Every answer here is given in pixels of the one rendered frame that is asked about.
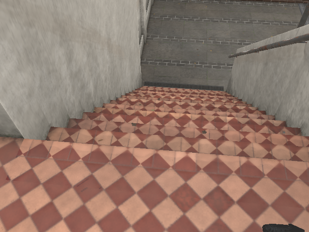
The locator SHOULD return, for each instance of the stairs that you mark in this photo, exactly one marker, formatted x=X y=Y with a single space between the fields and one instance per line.
x=186 y=120

